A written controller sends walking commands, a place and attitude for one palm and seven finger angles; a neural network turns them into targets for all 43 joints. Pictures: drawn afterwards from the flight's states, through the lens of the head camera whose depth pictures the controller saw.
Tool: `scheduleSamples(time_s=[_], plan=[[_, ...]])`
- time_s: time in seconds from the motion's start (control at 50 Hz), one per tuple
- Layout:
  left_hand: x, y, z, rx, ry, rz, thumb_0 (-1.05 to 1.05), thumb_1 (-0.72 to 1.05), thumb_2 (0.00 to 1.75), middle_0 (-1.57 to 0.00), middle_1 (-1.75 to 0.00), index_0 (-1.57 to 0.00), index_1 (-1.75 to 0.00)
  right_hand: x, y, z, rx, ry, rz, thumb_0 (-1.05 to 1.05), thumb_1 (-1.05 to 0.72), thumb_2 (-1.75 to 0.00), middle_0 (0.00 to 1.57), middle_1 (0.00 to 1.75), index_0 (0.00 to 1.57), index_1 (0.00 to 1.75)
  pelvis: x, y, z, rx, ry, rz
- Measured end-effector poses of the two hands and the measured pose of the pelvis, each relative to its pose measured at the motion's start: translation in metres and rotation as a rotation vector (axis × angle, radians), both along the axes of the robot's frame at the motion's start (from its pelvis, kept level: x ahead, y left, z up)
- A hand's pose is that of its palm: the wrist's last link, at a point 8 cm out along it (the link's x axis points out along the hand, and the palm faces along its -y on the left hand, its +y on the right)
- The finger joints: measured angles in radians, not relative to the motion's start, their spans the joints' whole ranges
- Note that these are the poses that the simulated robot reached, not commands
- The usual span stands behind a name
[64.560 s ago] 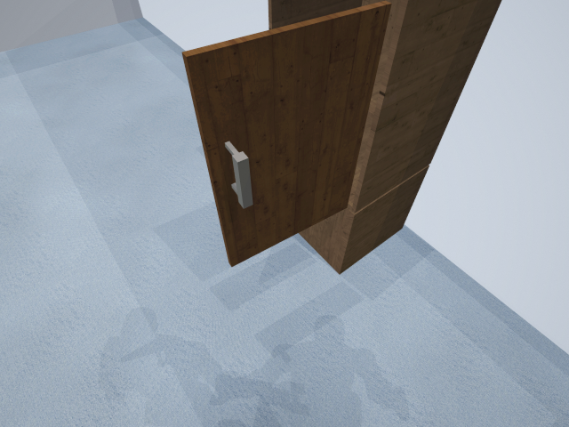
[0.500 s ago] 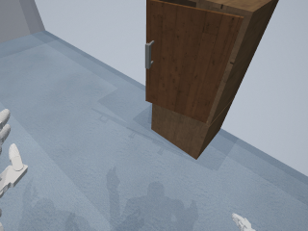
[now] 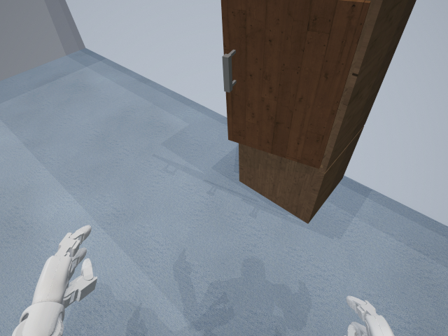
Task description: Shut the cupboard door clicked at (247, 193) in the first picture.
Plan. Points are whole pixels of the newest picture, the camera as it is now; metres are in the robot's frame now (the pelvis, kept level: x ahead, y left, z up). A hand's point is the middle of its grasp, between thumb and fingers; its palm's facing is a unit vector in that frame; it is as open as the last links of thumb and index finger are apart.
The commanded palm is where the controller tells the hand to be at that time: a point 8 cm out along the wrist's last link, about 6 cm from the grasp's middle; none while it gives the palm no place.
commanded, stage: let the arm hang, fingers relaxed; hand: left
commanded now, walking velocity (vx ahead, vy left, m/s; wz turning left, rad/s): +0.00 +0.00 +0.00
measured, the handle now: (230, 71) +0.93 +0.05 +0.02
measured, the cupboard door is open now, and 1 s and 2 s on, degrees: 13 13 13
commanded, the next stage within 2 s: look to check the result in 0.98 s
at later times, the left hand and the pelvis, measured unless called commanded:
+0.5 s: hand out of the picture -0.01 +0.20 -0.16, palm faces +0.01 -0.96 -0.27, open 7.3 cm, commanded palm none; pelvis +0.01 -0.01 +0.01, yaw +0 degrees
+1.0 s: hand out of the picture +0.04 +0.17 -0.16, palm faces -0.02 -0.98 -0.21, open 7.4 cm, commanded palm none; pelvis +0.02 -0.01 +0.02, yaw -2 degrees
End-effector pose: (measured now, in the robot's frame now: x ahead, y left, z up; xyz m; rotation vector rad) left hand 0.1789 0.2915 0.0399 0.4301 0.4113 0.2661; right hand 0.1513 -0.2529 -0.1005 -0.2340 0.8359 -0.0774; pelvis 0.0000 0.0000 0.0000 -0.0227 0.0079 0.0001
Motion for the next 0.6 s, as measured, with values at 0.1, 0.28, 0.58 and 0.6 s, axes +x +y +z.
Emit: scheduleSamples(time_s=[0.1,0.28,0.58,0.6], plan=[[-0.051,-0.044,-0.117,-0.189,0.494,-0.013,0.01,0.91,0.9,-0.2,-0.3,-0.2,-0.3,-0.023,-0.015,-0.009,-0.031,0.099,-0.048,0.01,-0.91,-0.9,0.2,0.3,0.2,0.3,-0.002,-0.002,-0.002,0.016,-0.009,-0.006],[-0.149,-0.072,-0.183,-0.361,0.834,0.128,-0.01,0.98,0.89,-0.21,-0.3,-0.21,-0.3,-0.107,-0.021,-0.011,-0.089,0.433,-0.104,0.01,-0.91,-0.9,0.2,0.3,0.2,0.3,0.002,-0.015,0.004,0.004,-0.023,0.015],[-0.185,-0.036,-0.157,-0.25,0.951,0.226,0.01,0.92,0.9,-0.2,-0.3,-0.2,-0.3,-0.134,0.004,-0.034,0.026,0.497,-0.162,0.01,-0.91,-0.9,0.2,0.3,0.2,0.3,0.006,-0.008,0.013,0.01,-0.047,-0.013],[-0.182,-0.036,-0.156,-0.247,0.944,0.224,0.01,0.92,0.9,-0.2,-0.3,-0.2,-0.3,-0.134,0.005,-0.035,0.03,0.494,-0.163,0.01,-0.91,-0.9,0.2,0.3,0.2,0.3,0.006,-0.008,0.013,0.012,-0.048,-0.015]])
